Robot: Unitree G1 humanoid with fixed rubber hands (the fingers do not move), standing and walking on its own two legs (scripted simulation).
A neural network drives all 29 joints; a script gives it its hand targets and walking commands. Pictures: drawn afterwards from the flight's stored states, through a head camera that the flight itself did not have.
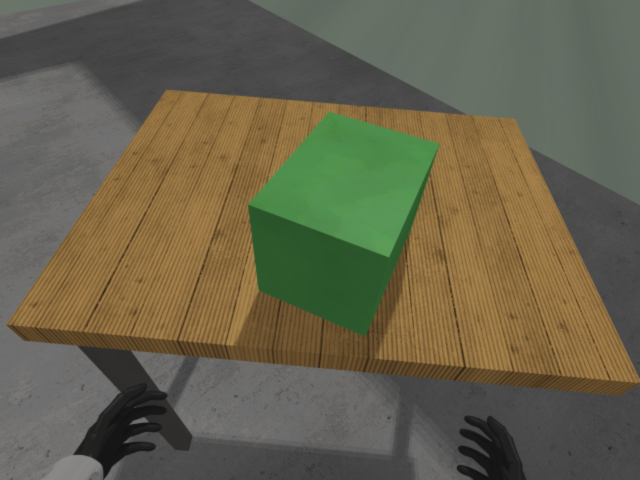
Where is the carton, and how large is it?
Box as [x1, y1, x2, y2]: [248, 112, 439, 336]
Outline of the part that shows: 328,112 248,204 258,289 365,336 411,227 439,144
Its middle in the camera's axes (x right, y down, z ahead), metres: +0.04 -0.03 +0.54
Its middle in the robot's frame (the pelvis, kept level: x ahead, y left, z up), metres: +0.45 +0.01 +0.08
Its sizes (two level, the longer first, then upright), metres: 0.224 0.166 0.171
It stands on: a table, 0.78 m high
